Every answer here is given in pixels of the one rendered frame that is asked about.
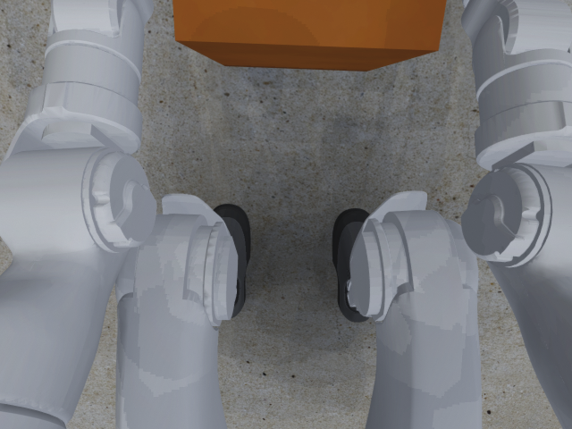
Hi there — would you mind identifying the robot right upper arm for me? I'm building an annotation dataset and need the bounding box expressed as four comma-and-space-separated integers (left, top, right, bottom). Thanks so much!
461, 163, 572, 429

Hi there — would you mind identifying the carton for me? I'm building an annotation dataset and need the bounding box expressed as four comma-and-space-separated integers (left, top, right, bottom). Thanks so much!
172, 0, 447, 72

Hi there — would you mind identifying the robot right forearm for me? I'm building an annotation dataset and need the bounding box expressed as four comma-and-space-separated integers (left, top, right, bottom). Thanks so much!
461, 0, 572, 171

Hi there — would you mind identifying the robot left shin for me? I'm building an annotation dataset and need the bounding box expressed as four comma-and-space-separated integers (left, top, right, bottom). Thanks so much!
115, 194, 237, 303

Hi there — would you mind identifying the robot left forearm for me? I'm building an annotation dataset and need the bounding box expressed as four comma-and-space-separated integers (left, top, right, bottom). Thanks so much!
0, 0, 154, 166

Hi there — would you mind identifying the right robot foot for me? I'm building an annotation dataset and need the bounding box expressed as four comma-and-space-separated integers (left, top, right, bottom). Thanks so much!
332, 208, 370, 323

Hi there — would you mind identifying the robot left upper arm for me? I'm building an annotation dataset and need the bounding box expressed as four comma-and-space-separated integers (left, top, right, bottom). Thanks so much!
0, 147, 156, 429

